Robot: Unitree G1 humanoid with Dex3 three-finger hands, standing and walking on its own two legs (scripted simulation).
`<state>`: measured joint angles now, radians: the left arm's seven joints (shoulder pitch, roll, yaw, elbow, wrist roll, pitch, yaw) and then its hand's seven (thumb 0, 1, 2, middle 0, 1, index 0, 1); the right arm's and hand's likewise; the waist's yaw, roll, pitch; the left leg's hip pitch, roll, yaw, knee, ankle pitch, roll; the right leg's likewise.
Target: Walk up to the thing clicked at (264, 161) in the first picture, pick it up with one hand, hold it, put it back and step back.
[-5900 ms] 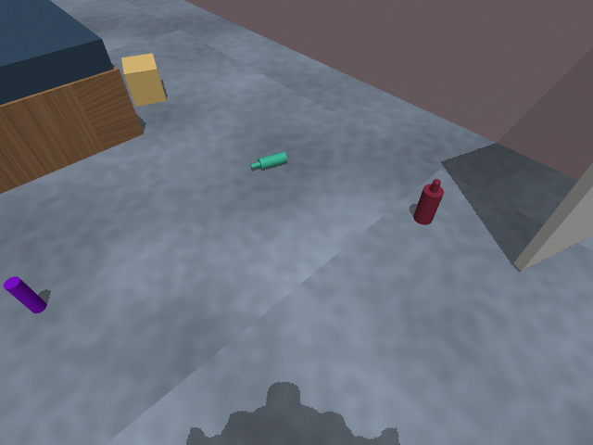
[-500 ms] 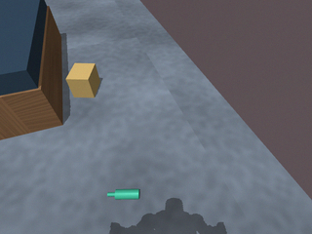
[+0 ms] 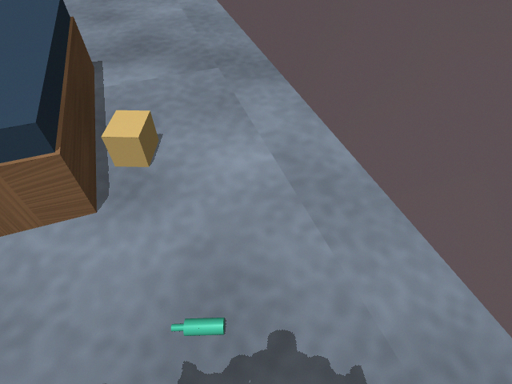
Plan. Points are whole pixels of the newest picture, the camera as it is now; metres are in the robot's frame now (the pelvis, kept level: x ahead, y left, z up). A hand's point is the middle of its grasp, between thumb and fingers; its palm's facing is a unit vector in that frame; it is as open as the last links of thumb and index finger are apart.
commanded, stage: stand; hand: left
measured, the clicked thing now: (197, 326) +0.45 +0.24 -0.75
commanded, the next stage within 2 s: none
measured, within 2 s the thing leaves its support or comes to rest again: neither
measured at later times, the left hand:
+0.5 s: hand out of the picture +0.07 +0.24 -0.16, palm faces -0.01 -0.94 -0.33, open 7.4 cm
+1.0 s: hand out of the picture +0.07 +0.24 -0.16, palm faces +0.00 -0.94 -0.34, open 7.4 cm
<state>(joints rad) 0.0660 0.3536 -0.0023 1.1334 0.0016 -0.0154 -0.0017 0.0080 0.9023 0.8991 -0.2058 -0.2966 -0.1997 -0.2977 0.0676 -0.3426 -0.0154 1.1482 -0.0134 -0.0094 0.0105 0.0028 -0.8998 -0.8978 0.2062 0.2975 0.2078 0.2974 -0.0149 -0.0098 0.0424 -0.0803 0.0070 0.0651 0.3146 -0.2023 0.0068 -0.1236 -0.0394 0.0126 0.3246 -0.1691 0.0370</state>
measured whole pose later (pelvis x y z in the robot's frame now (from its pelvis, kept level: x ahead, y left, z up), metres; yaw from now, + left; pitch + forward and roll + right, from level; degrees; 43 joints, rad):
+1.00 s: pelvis +0.00 -0.01 +0.00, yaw +1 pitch -2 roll +0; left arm 0.11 0.36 0.00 1.14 0.01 -0.01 -0.01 0.01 0.90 0.90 -0.21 -0.30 -0.20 -0.30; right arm 0.10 -0.34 0.00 1.15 -0.01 -0.01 0.01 0.00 -0.90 -0.90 0.21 0.30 0.21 0.30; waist -0.01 -0.01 0.04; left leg -0.08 0.02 0.04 0.30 -0.19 -0.01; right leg -0.10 -0.03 -0.02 0.29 -0.15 0.02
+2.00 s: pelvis +0.01 -0.01 +0.00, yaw +2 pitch -2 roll +0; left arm 0.11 0.35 -0.01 1.13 0.01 -0.01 -0.01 0.01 0.90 0.90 -0.21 -0.30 -0.20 -0.30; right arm 0.11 -0.35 0.00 1.14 -0.02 -0.01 0.01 0.00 -0.90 -0.90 0.21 0.30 0.21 0.30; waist 0.00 0.00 0.04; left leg -0.07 0.02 0.03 0.30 -0.19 -0.01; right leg -0.10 -0.03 -0.02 0.30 -0.17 0.02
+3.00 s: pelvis +0.00 -0.01 +0.00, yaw +1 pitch -2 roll +0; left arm 0.12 0.36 -0.01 1.12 0.01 -0.01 -0.01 0.01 0.90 0.90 -0.21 -0.30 -0.20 -0.30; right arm 0.12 -0.35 0.00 1.13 -0.02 -0.01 0.01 0.00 -0.90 -0.90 0.21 0.30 0.21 0.30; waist 0.00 0.00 0.04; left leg -0.07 0.02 0.04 0.30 -0.19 -0.01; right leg -0.10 -0.03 -0.02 0.29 -0.17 0.02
